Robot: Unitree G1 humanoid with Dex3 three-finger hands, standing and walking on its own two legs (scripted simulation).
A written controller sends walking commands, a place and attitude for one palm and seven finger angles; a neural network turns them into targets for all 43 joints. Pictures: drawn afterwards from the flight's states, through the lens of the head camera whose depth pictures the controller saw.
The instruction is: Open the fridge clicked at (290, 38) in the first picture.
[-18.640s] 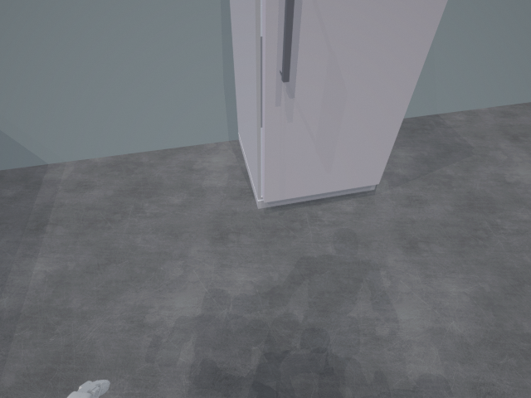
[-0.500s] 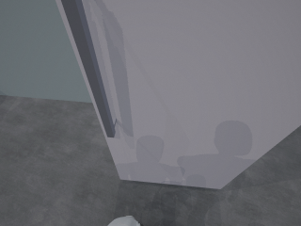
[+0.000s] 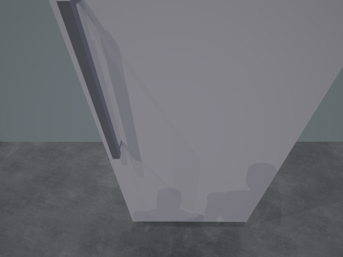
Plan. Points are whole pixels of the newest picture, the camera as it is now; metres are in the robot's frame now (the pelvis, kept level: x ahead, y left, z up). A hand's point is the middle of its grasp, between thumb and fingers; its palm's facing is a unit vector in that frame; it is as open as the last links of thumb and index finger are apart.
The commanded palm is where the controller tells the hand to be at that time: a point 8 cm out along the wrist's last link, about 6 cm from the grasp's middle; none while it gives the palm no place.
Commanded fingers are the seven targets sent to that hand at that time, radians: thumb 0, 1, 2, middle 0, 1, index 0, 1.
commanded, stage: come to a stop and stand still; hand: left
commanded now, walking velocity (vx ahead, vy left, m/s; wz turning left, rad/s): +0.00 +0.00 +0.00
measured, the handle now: (101, 95) +0.43 +0.18 +0.19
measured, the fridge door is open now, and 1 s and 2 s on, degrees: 0 0 0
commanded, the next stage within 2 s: look again from close up in 0.72 s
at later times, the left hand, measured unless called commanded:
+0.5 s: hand out of the picture -0.03 +0.16 -0.15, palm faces +0.03 -0.97 -0.22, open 7.3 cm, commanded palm none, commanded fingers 0.00 0.90 0.90 -0.20 -0.30 -0.20 -0.30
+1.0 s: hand out of the picture -0.05 +0.14 -0.15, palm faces +0.06 -0.98 -0.17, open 7.3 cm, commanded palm none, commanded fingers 0.00 0.90 0.90 -0.20 -0.30 -0.20 -0.30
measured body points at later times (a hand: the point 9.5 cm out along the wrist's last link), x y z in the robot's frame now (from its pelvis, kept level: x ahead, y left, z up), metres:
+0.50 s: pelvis -0.04 -0.01 +0.02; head -0.05 -0.03 +0.47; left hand -0.04 +0.21 -0.13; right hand -0.06 -0.21 -0.15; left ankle -0.01 +0.10 -0.72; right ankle -0.04 -0.12 -0.72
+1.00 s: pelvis -0.02 -0.01 +0.02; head -0.02 -0.03 +0.47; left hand -0.05 +0.19 -0.14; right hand -0.04 -0.22 -0.15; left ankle -0.01 +0.10 -0.72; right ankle -0.04 -0.12 -0.72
